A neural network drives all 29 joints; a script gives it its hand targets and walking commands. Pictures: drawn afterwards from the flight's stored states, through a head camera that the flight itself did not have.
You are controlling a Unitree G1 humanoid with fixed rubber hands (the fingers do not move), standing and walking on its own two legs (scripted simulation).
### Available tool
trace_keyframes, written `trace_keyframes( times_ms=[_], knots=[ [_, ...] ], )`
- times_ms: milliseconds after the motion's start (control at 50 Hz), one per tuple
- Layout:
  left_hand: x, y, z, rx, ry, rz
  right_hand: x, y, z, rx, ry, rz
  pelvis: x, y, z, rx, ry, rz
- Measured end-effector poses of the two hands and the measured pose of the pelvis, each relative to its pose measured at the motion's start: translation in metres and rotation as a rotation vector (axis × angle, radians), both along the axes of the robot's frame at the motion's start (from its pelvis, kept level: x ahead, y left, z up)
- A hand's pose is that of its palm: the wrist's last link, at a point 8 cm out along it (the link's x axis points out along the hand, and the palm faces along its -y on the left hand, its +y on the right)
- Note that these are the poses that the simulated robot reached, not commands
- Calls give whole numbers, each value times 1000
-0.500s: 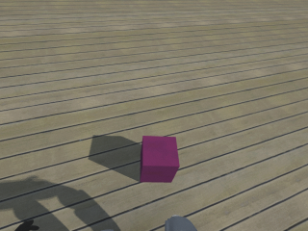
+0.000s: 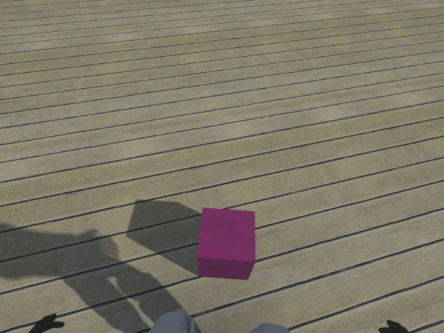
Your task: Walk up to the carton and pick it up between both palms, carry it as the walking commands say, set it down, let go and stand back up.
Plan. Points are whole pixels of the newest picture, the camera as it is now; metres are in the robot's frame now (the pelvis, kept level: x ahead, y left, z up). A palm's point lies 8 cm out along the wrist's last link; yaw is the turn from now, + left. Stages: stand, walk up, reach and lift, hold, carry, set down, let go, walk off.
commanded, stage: walk up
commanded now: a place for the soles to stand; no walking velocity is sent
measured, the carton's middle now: (225, 245) +0.50 -0.02 -0.61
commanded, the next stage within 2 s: reach and lift in 1.62 s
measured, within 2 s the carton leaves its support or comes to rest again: neither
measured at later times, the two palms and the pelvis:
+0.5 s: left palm (18, 332) +0.12 +0.34 -0.06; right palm (402, 326) +0.16 -0.31 -0.06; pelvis +0.02 +0.01 +0.03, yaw +4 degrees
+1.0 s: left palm out of the picture +0.11 +0.33 -0.07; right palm (400, 309) +0.18 -0.31 -0.05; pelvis +0.05 +0.00 +0.04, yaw +3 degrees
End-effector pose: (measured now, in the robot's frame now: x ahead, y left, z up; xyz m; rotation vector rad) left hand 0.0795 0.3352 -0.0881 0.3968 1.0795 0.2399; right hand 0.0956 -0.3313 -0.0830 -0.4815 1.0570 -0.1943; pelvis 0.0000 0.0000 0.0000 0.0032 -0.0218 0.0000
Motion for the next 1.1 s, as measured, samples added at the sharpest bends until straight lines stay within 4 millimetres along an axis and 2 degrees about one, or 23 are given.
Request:
trace_keyframes(
  times_ms=[100, 180, 240, 320, 420, 580, 740, 880, 980, 1100],
  knots=[
    [13, -17, 3, -11, -13, 4, 45, 6, 4, 46, -48, 7, 10, -7, 8, -5, 1, 22],
    [25, -14, 13, 6, -39, 12, 70, 9, 10, 57, -73, 21, 13, -7, 13, 0, -4, 40],
    [34, -8, 20, 17, -59, 24, 78, 10, 13, 57, -73, 24, 15, -5, 16, -3, -9, 49],
    [41, 1, 26, 25, -73, 37, 78, 13, 17, 54, -49, 19, 16, -2, 20, -6, -16, 59],
    [44, 8, 30, 12, -72, 54, 68, 19, 20, 51, -1, 13, 17, 4, 27, -12, -16, 67],
    [36, 9, 26, -23, -28, 79, 60, 27, 26, 49, 44, 10, 20, 9, 35, -18, -5, 72],
    [23, 7, 20, -41, 21, 98, 69, 33, 30, 50, 38, 17, 25, 11, 38, -19, 3, 72],
    [19, 0, 15, -55, 62, 99, 78, 28, 33, 41, 16, 17, 40, 8, 39, -13, 12, 60],
    [26, -5, 15, -55, 73, 106, 85, 23, 31, 43, 19, 7, 51, 4, 39, -14, 11, 58],
    [46, -8, 18, -44, 53, 102, 93, 19, 28, 45, 14, -10, 60, 2, 38, -10, 5, 56]
  ],
)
